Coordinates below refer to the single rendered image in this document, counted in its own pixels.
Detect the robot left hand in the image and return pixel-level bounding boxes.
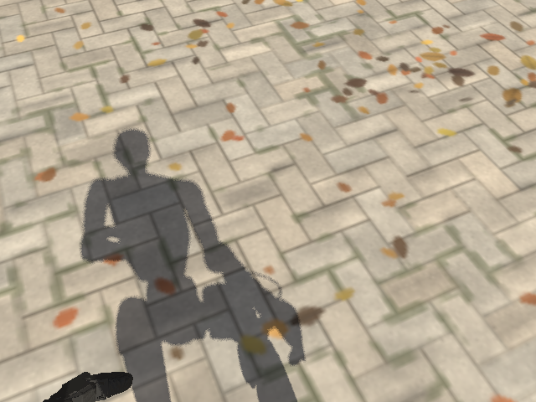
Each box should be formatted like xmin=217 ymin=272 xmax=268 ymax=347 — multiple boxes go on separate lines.
xmin=43 ymin=372 xmax=133 ymax=402

